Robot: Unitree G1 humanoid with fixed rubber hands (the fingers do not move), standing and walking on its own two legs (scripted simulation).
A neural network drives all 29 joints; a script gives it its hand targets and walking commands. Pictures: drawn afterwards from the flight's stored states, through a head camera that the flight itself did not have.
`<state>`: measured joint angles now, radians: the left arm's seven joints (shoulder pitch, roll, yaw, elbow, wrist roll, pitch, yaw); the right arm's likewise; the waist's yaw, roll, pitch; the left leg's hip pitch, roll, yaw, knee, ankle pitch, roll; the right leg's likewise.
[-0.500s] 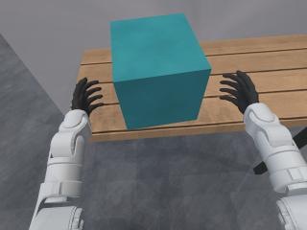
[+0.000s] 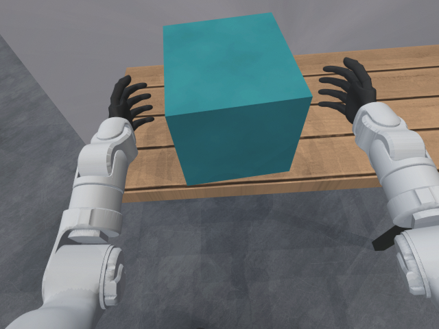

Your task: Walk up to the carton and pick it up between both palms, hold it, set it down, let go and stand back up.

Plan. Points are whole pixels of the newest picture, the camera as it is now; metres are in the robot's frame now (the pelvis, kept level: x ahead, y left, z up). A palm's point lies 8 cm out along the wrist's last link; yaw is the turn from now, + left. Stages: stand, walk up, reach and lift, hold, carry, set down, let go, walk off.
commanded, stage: reach and lift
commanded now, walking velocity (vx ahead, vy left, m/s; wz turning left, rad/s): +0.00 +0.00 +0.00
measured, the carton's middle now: (228, 101) +0.55 +0.07 +0.07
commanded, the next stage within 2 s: none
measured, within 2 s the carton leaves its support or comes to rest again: neither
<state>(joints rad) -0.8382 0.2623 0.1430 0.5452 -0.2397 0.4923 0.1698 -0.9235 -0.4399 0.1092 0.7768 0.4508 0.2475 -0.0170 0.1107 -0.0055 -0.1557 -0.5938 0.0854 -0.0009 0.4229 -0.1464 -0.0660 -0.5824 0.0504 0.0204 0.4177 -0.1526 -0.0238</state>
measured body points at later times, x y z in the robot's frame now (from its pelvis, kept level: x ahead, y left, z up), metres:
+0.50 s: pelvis -0.01 +0.00 -0.01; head +0.09 +0.01 +0.43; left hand +0.47 +0.27 +0.16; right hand +0.54 -0.13 +0.17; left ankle +0.01 +0.16 -0.74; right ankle +0.01 -0.10 -0.74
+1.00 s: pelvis -0.01 +0.00 -0.02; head +0.13 +0.02 +0.41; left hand +0.47 +0.26 +0.06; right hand +0.54 -0.12 +0.08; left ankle +0.01 +0.16 -0.74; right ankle +0.01 -0.10 -0.74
